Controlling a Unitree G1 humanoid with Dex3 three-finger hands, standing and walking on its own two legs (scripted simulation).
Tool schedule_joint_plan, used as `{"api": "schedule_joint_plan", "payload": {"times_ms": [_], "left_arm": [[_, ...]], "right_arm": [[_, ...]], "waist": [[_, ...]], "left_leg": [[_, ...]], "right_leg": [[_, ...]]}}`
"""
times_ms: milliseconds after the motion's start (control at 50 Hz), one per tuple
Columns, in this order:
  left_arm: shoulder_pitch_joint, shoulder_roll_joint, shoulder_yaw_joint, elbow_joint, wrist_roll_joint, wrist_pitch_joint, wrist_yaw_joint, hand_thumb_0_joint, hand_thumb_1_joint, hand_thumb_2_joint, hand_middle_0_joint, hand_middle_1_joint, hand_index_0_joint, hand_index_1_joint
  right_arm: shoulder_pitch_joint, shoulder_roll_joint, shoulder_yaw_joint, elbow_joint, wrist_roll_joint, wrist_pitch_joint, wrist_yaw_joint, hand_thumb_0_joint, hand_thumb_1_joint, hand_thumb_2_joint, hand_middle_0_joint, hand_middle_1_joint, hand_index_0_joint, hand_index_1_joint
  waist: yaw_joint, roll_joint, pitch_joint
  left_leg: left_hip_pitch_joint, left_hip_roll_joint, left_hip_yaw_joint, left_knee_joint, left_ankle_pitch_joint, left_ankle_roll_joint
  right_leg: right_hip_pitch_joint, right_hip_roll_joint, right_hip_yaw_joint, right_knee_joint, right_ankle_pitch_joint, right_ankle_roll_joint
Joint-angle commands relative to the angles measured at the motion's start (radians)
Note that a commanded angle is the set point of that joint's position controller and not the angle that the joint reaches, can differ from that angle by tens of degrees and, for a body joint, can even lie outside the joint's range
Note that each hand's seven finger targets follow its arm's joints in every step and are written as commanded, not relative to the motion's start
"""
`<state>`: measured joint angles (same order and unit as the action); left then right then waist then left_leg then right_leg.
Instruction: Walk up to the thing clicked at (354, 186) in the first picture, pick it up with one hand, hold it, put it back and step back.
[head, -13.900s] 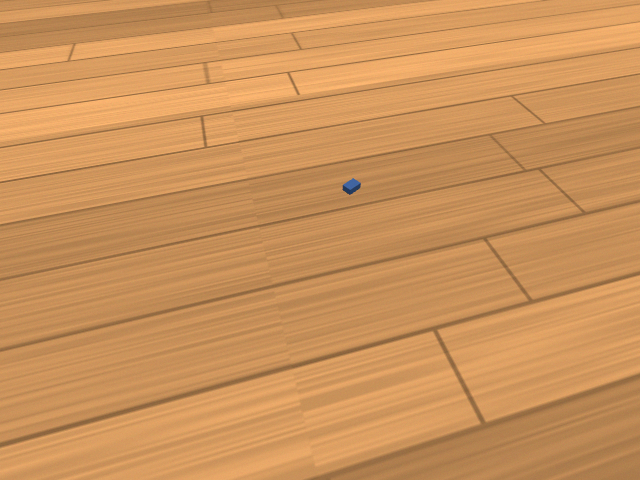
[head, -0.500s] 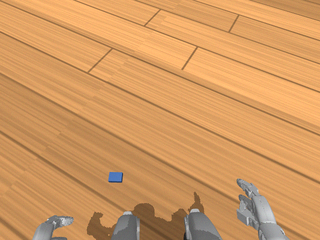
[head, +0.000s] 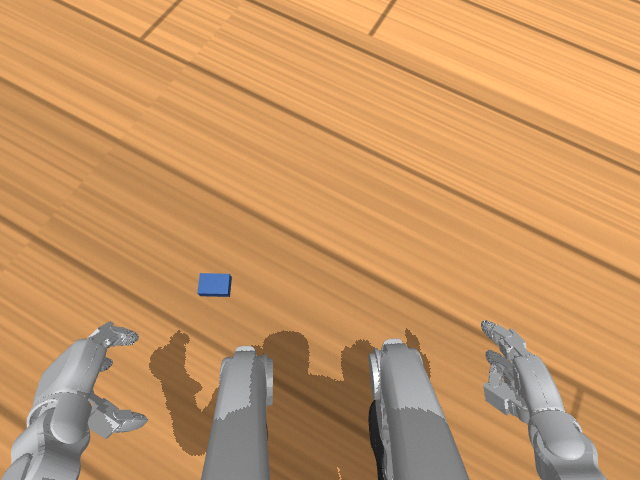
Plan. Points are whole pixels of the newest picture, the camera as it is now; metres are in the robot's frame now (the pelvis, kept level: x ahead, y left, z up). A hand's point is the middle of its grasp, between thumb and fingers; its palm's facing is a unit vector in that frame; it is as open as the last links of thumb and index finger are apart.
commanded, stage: rise first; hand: left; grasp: from above
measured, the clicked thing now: (215, 285) +0.47 +0.24 -0.52
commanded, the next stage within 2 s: approach in 1.46 s
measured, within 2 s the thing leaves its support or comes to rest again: neither
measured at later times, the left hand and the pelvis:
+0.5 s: hand (144, 331) +0.33 +0.31 -0.29, palm faces -0.51 -0.23 -0.83, open 12.2 cm; pelvis -0.05 +0.01 -0.15, yaw -3 degrees
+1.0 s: hand (156, 307) +0.38 +0.31 -0.35, palm faces -0.48 -0.04 -0.88, open 12.3 cm; pelvis -0.04 +0.03 -0.19, yaw -5 degrees
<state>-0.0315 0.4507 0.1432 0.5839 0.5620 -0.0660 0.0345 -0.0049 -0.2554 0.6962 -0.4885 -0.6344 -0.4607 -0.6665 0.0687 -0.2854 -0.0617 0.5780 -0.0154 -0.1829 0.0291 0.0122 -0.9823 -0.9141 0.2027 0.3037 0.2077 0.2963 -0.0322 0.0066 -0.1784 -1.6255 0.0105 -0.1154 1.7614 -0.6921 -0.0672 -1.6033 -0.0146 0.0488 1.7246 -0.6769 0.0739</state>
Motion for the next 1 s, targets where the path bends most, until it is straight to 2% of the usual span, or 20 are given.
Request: {"api": "schedule_joint_plan", "payload": {"times_ms": [0, 60, 120, 140, 180, 240, 320, 360, 380, 420, 460, 500, 540, 560, 640, 720, 860, 920, 940, 980], "left_arm": [[-0.182, 0.291, 0.117, -0.069, 0.104, -0.084, 0.072, 0.0, -0.285, 0.717, -0.435, -0.718, -0.425, -0.729], [-0.295, 0.333, 0.124, -0.023, 0.16, -0.094, 0.09, 0.0, -0.263, 0.711, -0.421, -0.749, -0.42, -0.751], [-0.411, 0.362, 0.119, 0.05, 0.198, -0.108, 0.082, 0.0, -0.28, 0.703, -0.457, -0.731, -0.454, -0.735], [-0.428, 0.401, 0.138, 0.079, 0.218, -0.115, 0.081, 0.0, -0.262, 0.7, -0.446, -0.736, -0.448, -0.734], [-0.487, 0.419, 0.125, 0.122, 0.266, -0.129, 0.069, 0.0, -0.258, 0.694, -0.464, -0.721, -0.464, -0.722], [-0.54, 0.405, 0.097, 0.176, 0.297, -0.156, 0.049, 0.0, -0.264, 0.695, -0.47, -0.718, -0.47, -0.719], [-0.641, 0.488, 0.115, 0.221, 0.356, -0.217, 0.05, 0.0, -0.283, 0.733, -0.418, -0.735, -0.42, -0.734], [-0.71, 0.5, 0.101, 0.232, 0.384, -0.258, 0.06, 0.0, -0.281, 0.746, -0.407, -0.724, -0.406, -0.725], [-0.738, 0.538, 0.122, 0.247, 0.401, -0.277, 0.073, 0.0, -0.279, 0.742, -0.415, -0.706, -0.412, -0.71], [-0.781, 0.532, 0.113, 0.266, 0.423, -0.316, 0.103, 0.0, -0.274, 0.768, -0.392, -0.683, -0.383, -0.692], [-0.812, 0.584, 0.136, 0.293, 0.461, -0.345, 0.145, 0.0, -0.237, 0.78, -0.357, -0.665, -0.347, -0.675], [-0.797, 0.562, 0.122, 0.363, 0.506, -0.35, 0.188, 0.0, -0.216, 0.785, -0.347, -0.642, -0.335, -0.654], [-0.854, 0.532, 0.087, 0.398, 0.546, -0.349, 0.224, 0.0, -0.221, 0.795, -0.356, -0.616, -0.335, -0.636], [-0.87, 0.536, 0.081, 0.423, 0.569, -0.345, 0.241, 0.0, -0.209, 0.781, -0.371, -0.604, -0.35, -0.625], [-0.952, 0.536, 0.05, 0.456, 0.619, -0.328, 0.279, 0.0, -0.184, 0.75, -0.372, -0.597, -0.357, -0.611], [-0.978, 0.544, 0.045, 0.522, 0.657, -0.313, 0.309, 0.0, -0.195, 0.749, -0.361, -0.616, -0.35, -0.626], [-1.024, 0.506, 0.012, 0.576, 0.724, -0.304, 0.335, 0.0, -0.197, 0.738, -0.344, -0.664, -0.343, -0.664], [-1.025, 0.497, 0.003, 0.633, 0.746, -0.307, 0.344, 0.0, -0.182, 0.72, -0.364, -0.651, -0.363, -0.651], [-1.077, 0.525, 0.02, 0.566, 0.75, -0.315, 0.353, 0.0, -0.178, 0.717, -0.361, -0.659, -0.362, -0.656], [-1.046, 0.505, 0.014, 0.629, 0.762, -0.317, 0.361, 0.0, -0.167, 0.701, -0.364, -0.669, -0.371, -0.661]], "right_arm": [[0.075, -0.166, -0.072, -0.057, 0.005, -0.018, -0.003, 0.0, -0.991, -0.924, 0.201, 0.3, 0.2, 0.3], [0.096, -0.178, -0.082, -0.028, 0.0, 0.001, 0.006, 0.0, -0.981, -0.923, 0.201, 0.3, 0.2, 0.3], [0.115, -0.185, -0.084, 0.0, -0.009, 0.018, 0.016, 0.0, -1.018, -0.933, 0.201, 0.299, 0.2, 0.299], [0.119, -0.19, -0.083, 0.008, -0.011, 0.024, 0.017, 0.0, -1.01, -0.931, 0.201, 0.299, 0.2, 0.299], [0.134, -0.193, -0.082, 0.021, -0.013, 0.04, 0.02, 0.0, -1.018, -0.933, 0.201, 0.299, 0.2, 0.299], [0.156, -0.193, -0.073, 0.036, -0.016, 0.06, 0.025, 0.0, -1.027, -0.936, 0.201, 0.299, 0.2, 0.299], [0.165, -0.209, -0.065, 0.052, -0.019, 0.084, 0.032, 0.0, -1.009, -0.93, 0.201, 0.299, 0.2, 0.299], [0.171, -0.201, -0.057, 0.058, -0.027, 0.096, 0.037, 0.0, -0.994, -0.926, 0.2, 0.299, 0.2, 0.299], [0.171, -0.203, -0.055, 0.061, -0.031, 0.102, 0.039, 0.0, -0.992, -0.926, 0.2, 0.299, 0.2, 0.299], [0.172, -0.2, -0.044, 0.066, -0.04, 0.111, 0.047, 0.0, -0.964, -0.918, 0.201, 0.299, 0.2, 0.299], [0.168, -0.215, -0.044, 0.077, -0.048, 0.12, 0.053, 0.0, -0.914, -0.903, 0.201, 0.299, 0.2, 0.299], [0.163, -0.223, -0.037, 0.088, -0.055, 0.133, 0.061, 0.0, -0.89, -0.897, 0.2, 0.299, 0.2, 0.299], [0.166, -0.222, -0.033, 0.099, -0.064, 0.143, 0.066, 0.0, -0.886, -0.896, 0.2, 0.3, 0.2, 0.299], [0.168, -0.218, -0.029, 0.105, -0.068, 0.148, 0.068, 0.0, -0.89, -0.898, 0.2, 0.3, 0.2, 0.3], [0.179, -0.227, -0.035, 0.115, -0.084, 0.159, 0.078, 0.0, -0.892, -0.897, 0.2, 0.3, 0.2, 0.3], [0.183, -0.232, -0.036, 0.127, -0.095, 0.167, 0.085, 0.0, -0.897, -0.898, 0.2, 0.3, 0.2, 0.3], [0.18, -0.227, -0.037, 0.137, -0.109, 0.181, 0.098, 0.0, -0.902, -0.9, 0.2, 0.3, 0.2, 0.3], [0.185, -0.225, -0.034, 0.141, -0.119, 0.183, 0.105, 0.0, -0.907, -0.902, 0.2, 0.3, 0.2, 0.3], [0.181, -0.227, -0.037, 0.142, -0.119, 0.182, 0.105, 0.0, -0.905, -0.901, 0.2, 0.3, 0.2, 0.3], [0.186, -0.229, -0.036, 0.143, -0.128, 0.184, 0.109, 0.0, -0.908, -0.902, 0.2, 0.3, 0.2, 0.3]], "waist": [[0.014, 0.111, -0.514], [0.012, 0.091, -0.594], [0.006, 0.078, -0.596], [0.012, 0.076, -0.608], [0.011, 0.056, -0.637], [-0.003, 0.031, -0.611], [-0.009, 0.061, -0.565], [-0.028, 0.066, -0.559], [-0.026, 0.061, -0.548], [-0.032, 0.094, -0.528], [-0.023, 0.157, -0.54], [-0.038, 0.19, -0.505], [-0.062, 0.19, -0.488], [-0.061, 0.205, -0.488], [-0.088, 0.233, -0.534], [-0.099, 0.224, -0.546], [-0.109, 0.287, -0.553], [-0.127, 0.27, -0.515], [-0.114, 0.298, -0.557], [-0.128, 0.298, -0.53]], "left_leg": [[0.245, -0.017, 0.101, -0.101, 0.311, 0.063], [0.214, -0.016, 0.103, -0.019, 0.348, 0.07], [0.129, -0.019, 0.105, 0.04, 0.287, 0.073], [0.106, -0.021, 0.104, 0.055, 0.261, 0.075], [0.07, -0.022, 0.113, 0.096, 0.24, 0.08], [-0.003, -0.027, 0.119, 0.137, 0.193, 0.089], [-0.042, -0.031, 0.103, 0.163, 0.131, 0.085], [-0.081, -0.036, 0.109, 0.196, 0.098, 0.09], [-0.103, -0.039, 0.112, 0.213, 0.081, 0.094], [-0.113, -0.043, 0.108, 0.227, 0.054, 0.092], [-0.079, -0.043, 0.098, 0.227, 0.04, 0.084], [-0.071, -0.043, 0.081, 0.222, 0.046, 0.076], [-0.087, -0.048, 0.085, 0.237, 0.026, 0.077], [-0.093, -0.052, 0.091, 0.245, 0.031, 0.078], [-0.06, -0.055, 0.082, 0.273, 0.066, 0.076], [-0.055, -0.057, 0.063, 0.286, 0.093, 0.073], [-0.017, -0.054, 0.038, 0.288, 0.153, 0.056], [-0.044, -0.055, 0.036, 0.3, 0.14, 0.061], [-0.027, -0.055, 0.035, 0.296, 0.145, 0.057], [-0.019, -0.051, 0.027, 0.302, 0.16, 0.054]], "right_leg": [[0.165, 0.019, -0.079, -0.068, 0.295, -0.091], [0.131, 0.02, -0.086, -0.011, 0.32, -0.088], [0.077, 0.019, -0.093, 0.034, 0.268, -0.086], [0.073, 0.02, -0.099, 0.051, 0.245, -0.086], [0.064, 0.023, -0.101, 0.069, 0.227, -0.083], [0.036, 0.026, -0.11, 0.092, 0.186, -0.079], [-0.074, 0.036, -0.138, 0.153, 0.112, -0.088], [-0.084, 0.039, -0.135, 0.166, 0.084, -0.087], [-0.098, 0.041, -0.134, 0.169, 0.063, -0.086], [-0.147, 0.044, -0.141, 0.193, 0.033, -0.089], [-0.205, 0.045, -0.152, 0.222, 0.022, -0.095], [-0.266, 0.042, -0.171, 0.26, 0.041, -0.099], [-0.304, 0.041, -0.173, 0.267, 0.032, -0.1], [-0.311, 0.041, -0.172, 0.27, 0.035, -0.101], [-0.336, 0.035, -0.178, 0.299, 0.078, -0.097], [-0.353, 0.034, -0.186, 0.331, 0.105, -0.096], [-0.415, 0.027, -0.186, 0.385, 0.153, -0.1], [-0.426, 0.029, -0.187, 0.387, 0.142, -0.098], [-0.425, 0.027, -0.182, 0.396, 0.149, -0.1], [-0.451, 0.026, -0.186, 0.407, 0.15, -0.097]]}}
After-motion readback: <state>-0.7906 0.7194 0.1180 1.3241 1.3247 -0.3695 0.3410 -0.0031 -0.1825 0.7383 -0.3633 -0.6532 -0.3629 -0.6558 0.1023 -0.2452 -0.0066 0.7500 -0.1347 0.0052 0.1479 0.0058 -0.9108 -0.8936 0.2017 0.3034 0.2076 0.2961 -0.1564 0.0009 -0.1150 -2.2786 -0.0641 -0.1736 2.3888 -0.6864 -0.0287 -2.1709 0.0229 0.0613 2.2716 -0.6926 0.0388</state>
